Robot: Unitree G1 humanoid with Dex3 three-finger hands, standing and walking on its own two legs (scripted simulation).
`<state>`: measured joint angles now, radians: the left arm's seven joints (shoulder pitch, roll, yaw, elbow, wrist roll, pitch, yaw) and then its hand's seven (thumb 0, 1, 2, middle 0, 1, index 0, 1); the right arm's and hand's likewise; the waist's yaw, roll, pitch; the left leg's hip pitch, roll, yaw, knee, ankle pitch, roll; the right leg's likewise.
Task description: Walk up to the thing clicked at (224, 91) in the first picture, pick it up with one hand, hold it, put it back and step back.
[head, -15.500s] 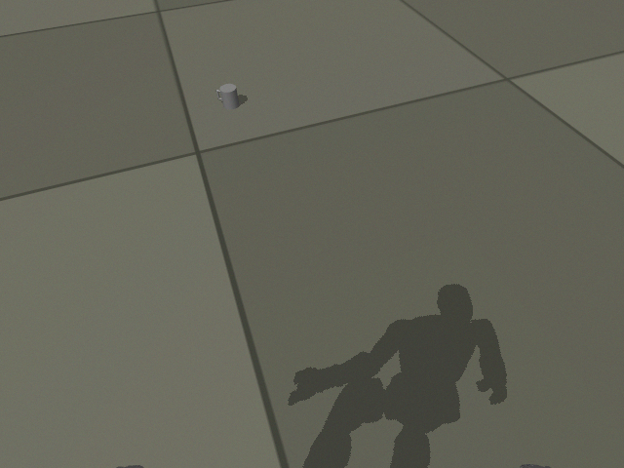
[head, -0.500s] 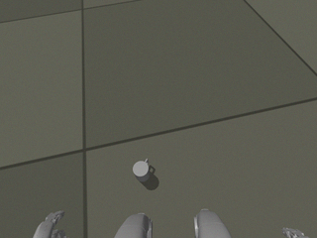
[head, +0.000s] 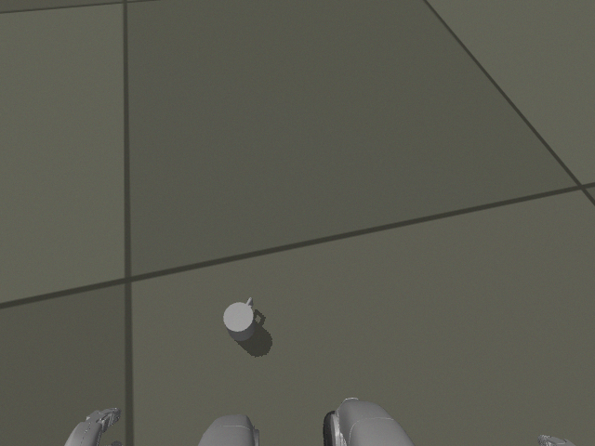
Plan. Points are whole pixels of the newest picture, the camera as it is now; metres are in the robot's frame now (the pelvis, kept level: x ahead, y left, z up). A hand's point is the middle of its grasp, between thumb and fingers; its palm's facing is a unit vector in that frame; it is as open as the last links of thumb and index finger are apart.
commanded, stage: walk up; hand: left
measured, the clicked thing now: (242, 317) +0.47 +0.16 -0.70
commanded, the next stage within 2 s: none
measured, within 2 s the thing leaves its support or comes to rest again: neither
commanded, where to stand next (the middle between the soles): +0.08 -0.03 m, yaw +1 degrees
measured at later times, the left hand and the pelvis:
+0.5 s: hand out of the picture +0.06 +0.25 -0.13, palm faces +0.03 -0.94 -0.34, open 7.3 cm; pelvis +0.00 -0.01 +0.02, yaw +2 degrees
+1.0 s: hand out of the picture +0.05 +0.25 -0.14, palm faces +0.02 -0.93 -0.38, open 7.3 cm; pelvis -0.04 -0.02 +0.01, yaw +2 degrees
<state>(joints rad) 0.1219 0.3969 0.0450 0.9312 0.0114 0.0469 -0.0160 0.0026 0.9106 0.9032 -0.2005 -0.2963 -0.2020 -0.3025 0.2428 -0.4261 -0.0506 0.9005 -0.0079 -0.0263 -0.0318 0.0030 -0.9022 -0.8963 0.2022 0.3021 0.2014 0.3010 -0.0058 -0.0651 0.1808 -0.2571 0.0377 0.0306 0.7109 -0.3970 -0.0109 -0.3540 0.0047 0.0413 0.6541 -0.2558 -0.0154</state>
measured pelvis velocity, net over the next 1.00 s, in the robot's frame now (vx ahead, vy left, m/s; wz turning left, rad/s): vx -0.04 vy -0.02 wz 0.03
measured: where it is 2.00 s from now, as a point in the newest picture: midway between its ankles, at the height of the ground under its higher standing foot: outside the picture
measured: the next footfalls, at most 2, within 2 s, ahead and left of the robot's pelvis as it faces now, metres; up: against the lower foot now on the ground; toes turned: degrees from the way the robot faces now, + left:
left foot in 1.48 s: +0.06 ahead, +0.11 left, +0.00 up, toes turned +4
right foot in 1.76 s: +0.08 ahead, -0.14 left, +0.00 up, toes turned +5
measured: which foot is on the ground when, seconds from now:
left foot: down 0.00-1.00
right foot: down 0.00-1.00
